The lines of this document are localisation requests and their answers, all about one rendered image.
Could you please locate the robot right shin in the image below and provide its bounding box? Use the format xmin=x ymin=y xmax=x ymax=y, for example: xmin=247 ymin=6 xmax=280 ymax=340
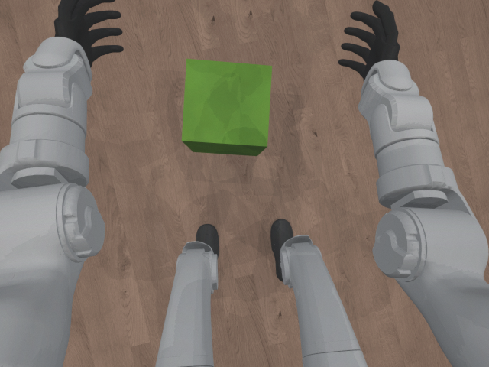
xmin=280 ymin=235 xmax=322 ymax=266

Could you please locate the right robot forearm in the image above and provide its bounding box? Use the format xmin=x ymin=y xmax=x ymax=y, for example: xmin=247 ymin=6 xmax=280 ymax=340
xmin=358 ymin=60 xmax=488 ymax=260

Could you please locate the right robot upper arm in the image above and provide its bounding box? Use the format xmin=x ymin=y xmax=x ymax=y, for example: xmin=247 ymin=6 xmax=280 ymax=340
xmin=372 ymin=207 xmax=489 ymax=367

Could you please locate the left robot thigh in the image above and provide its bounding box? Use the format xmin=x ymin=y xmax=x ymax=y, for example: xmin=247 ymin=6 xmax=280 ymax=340
xmin=155 ymin=248 xmax=218 ymax=367

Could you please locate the left robot hand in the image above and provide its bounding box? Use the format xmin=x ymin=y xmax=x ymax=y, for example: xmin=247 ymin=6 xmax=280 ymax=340
xmin=54 ymin=0 xmax=124 ymax=68

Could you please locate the carton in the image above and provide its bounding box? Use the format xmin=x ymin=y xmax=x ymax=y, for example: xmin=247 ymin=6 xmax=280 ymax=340
xmin=182 ymin=59 xmax=272 ymax=156

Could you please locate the left robot forearm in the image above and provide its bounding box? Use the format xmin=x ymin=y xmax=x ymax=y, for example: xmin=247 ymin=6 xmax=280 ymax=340
xmin=0 ymin=37 xmax=92 ymax=191

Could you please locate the right robot hand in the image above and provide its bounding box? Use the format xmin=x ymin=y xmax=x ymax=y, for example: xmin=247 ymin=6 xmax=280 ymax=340
xmin=338 ymin=0 xmax=400 ymax=80

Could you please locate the left robot upper arm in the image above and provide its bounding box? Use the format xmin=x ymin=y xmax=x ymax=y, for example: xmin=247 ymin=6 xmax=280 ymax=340
xmin=0 ymin=183 xmax=105 ymax=367

